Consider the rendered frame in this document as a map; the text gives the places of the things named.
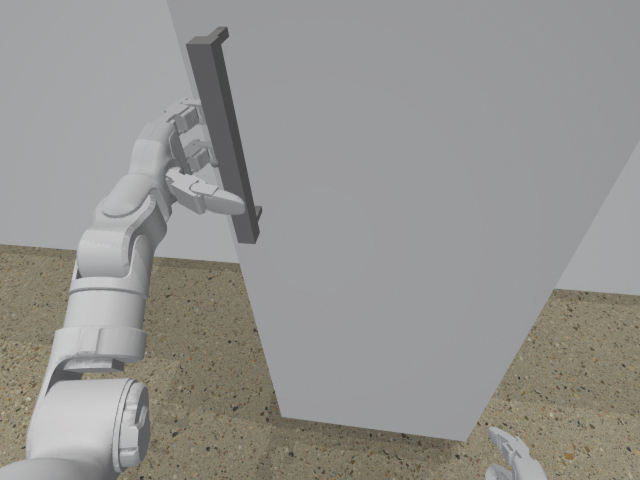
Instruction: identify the handle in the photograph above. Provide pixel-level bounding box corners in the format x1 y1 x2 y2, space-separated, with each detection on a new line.
186 27 262 244

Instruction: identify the robot left hand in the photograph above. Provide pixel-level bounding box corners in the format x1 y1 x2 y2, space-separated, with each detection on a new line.
128 97 246 215

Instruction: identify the fridge door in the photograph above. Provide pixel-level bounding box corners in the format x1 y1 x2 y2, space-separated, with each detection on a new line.
167 0 640 442

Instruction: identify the left robot forearm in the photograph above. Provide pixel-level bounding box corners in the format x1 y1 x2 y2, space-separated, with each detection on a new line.
26 174 172 459

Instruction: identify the left robot upper arm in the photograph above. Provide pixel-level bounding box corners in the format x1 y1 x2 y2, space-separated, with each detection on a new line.
0 378 150 480

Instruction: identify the robot right hand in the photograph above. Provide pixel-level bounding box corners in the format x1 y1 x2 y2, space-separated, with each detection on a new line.
484 426 548 480

